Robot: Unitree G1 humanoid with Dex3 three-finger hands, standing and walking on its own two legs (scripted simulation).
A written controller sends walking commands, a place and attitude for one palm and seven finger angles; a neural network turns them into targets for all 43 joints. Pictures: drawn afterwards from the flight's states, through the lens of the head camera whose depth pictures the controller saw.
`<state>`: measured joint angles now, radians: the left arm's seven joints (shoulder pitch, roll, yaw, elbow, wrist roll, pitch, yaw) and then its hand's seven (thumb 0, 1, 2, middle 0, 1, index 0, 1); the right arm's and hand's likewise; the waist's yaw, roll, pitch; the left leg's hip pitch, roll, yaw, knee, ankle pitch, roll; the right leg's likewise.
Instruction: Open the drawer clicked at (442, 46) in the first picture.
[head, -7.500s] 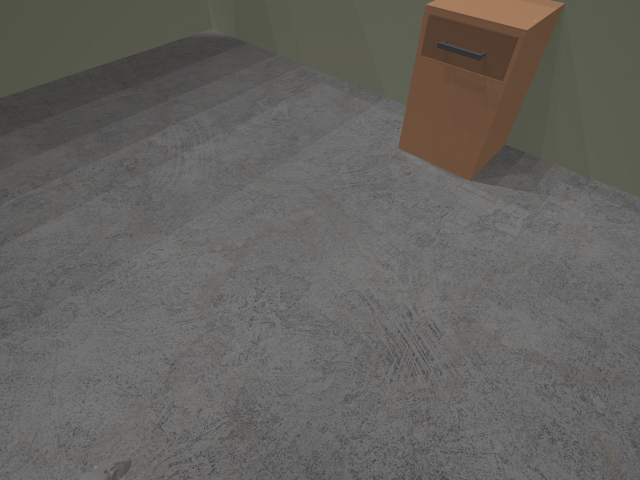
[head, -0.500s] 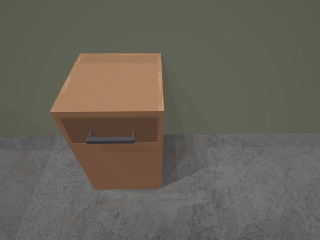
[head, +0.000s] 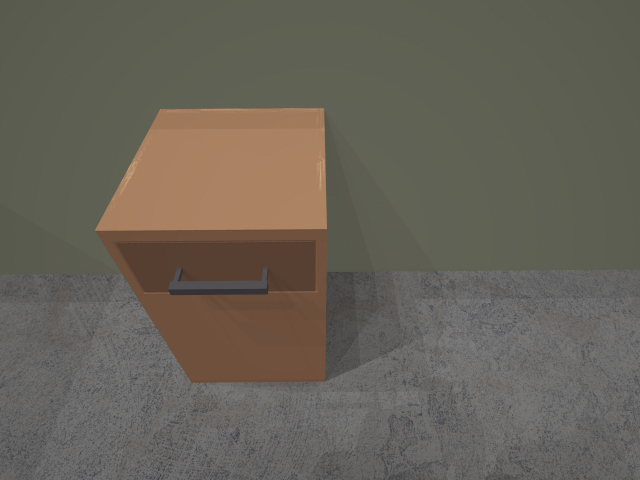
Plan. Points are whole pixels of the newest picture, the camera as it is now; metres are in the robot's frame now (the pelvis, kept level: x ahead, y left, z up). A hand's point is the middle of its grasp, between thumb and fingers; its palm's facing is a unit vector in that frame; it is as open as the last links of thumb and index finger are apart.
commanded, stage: come to a stop and stand still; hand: left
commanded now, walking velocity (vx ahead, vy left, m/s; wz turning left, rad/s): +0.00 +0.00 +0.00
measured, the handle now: (220, 280) +0.52 +0.24 -0.17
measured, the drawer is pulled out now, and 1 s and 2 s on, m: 0.00 0.00 0.00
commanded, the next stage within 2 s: look again from close up in 0.40 s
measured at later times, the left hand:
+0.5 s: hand out of the picture -0.02 +0.15 -0.18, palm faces +0.07 -0.98 -0.19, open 7.4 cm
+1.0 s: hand out of the picture +0.01 +0.24 -0.18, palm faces +0.00 -0.98 -0.18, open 7.4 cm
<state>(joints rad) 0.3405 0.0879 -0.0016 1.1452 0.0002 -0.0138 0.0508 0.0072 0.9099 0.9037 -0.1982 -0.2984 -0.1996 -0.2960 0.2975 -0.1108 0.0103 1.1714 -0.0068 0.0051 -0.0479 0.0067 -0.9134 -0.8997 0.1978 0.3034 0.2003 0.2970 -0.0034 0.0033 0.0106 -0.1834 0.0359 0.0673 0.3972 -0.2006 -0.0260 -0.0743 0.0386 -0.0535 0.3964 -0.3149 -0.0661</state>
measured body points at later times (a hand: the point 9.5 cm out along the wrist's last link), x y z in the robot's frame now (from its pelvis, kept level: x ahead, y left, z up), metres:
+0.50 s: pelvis +0.02 -0.01 +0.00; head +0.02 -0.02 +0.45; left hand -0.02 +0.20 -0.16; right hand +0.00 -0.22 -0.17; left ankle +0.01 +0.14 -0.74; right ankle -0.06 -0.07 -0.74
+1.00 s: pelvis -0.02 +0.06 -0.01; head -0.02 +0.08 +0.44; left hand +0.01 +0.29 -0.17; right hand +0.03 -0.17 -0.15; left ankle +0.01 +0.13 -0.74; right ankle -0.06 -0.07 -0.74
